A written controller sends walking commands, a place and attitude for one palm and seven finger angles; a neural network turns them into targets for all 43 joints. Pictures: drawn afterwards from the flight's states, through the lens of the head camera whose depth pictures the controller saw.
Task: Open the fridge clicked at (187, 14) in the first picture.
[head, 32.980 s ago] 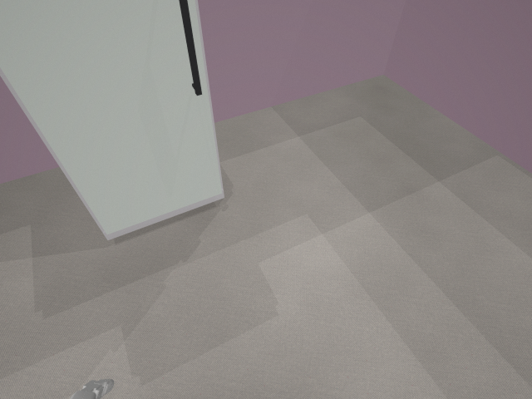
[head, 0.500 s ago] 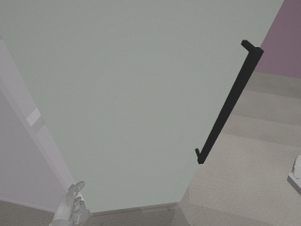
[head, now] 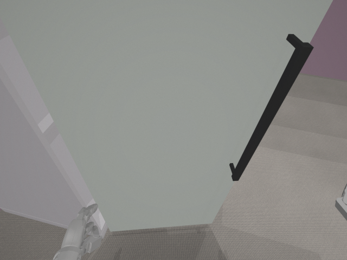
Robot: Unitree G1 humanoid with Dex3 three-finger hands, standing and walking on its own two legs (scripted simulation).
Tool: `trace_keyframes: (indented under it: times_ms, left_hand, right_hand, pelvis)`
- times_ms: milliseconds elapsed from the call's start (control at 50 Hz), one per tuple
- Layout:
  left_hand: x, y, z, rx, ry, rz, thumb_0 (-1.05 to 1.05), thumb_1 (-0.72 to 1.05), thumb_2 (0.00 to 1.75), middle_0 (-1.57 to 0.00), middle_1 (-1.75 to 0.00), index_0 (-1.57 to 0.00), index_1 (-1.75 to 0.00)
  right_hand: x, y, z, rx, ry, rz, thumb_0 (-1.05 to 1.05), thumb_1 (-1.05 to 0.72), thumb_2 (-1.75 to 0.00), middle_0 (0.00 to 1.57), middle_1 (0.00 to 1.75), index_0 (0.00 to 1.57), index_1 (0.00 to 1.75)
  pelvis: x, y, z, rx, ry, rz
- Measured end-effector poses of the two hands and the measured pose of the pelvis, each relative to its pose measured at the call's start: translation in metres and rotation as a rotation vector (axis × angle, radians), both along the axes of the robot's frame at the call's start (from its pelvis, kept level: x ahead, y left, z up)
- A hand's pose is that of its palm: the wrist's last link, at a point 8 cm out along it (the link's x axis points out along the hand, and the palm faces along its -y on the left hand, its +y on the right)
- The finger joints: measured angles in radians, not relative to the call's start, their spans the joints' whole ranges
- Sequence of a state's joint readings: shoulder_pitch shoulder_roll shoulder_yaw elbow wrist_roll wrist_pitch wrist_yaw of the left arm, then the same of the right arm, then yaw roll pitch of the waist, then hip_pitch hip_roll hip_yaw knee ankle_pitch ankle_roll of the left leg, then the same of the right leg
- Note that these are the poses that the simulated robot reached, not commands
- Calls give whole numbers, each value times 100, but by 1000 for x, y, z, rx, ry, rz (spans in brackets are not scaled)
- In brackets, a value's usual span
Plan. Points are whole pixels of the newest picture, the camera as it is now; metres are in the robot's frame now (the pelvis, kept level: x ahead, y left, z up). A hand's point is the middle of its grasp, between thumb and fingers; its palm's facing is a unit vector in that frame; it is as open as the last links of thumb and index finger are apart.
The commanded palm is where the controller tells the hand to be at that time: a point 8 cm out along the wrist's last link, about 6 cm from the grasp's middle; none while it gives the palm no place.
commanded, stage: step back with the hand held close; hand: right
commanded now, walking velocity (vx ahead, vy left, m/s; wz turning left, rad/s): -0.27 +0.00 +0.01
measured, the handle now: (256, 126) +0.41 -0.19 +0.11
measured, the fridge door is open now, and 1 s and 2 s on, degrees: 72 72 72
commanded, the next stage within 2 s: stop stepping back and stand still in 0.96 s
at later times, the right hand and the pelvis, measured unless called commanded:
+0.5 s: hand out of the picture +0.12 -0.29 +0.15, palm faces +0.47 +0.78 -0.42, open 7.4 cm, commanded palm +0.06 -0.33 +0.17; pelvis -0.08 -0.03 -0.01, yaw -1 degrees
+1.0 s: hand out of the picture +0.00 -0.30 +0.16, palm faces +0.58 +0.70 -0.43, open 7.4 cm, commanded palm -0.07 -0.33 +0.17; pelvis -0.16 -0.01 -0.04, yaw -9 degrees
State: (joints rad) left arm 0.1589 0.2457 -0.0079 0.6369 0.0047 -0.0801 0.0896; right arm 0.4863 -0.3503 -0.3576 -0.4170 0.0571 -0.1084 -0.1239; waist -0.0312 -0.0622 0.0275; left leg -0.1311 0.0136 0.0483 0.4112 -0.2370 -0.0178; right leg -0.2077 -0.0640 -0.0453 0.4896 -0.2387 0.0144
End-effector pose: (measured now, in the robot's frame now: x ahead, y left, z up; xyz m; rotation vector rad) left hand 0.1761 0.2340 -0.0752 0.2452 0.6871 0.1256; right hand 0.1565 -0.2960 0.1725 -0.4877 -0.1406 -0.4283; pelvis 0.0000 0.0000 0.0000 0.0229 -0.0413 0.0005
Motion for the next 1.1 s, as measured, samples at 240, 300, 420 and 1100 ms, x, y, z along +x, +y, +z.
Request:
trace_keyframes:
  times_ms: [240,300,420,1100]
  left_hand:
    - [-40,-21,-3,4,8,39,1,91,90,-21,-30,-20,-30]
    - [-53,-25,-6,0,9,27,1,91,90,-21,-30,-21,-30]
    - [-81,-28,-10,22,31,19,1,91,90,-21,-30,-21,-30]
    - [-160,-52,-17,92,21,-146,1,91,90,-21,-30,-21,-30]
  right_hand:
    - [-36,-23,3,-60,4,16,1,-89,-90,21,30,21,30]
    - [-49,-26,2,-58,-29,-1,1,-89,-90,21,30,21,30]
    - [-70,-28,-6,-34,-65,-10,1,-89,-90,21,30,21,30]
    - [-236,-49,1,-95,-258,-103,1,-89,-90,21,30,21,30]
  pelvis:
    - [-36,-20,-7,-6,17,17]
    - [-48,-21,-9,1,18,11]
    - [-67,-24,-12,14,26,3]
    - [-186,-29,-34,-6,-1,-141]
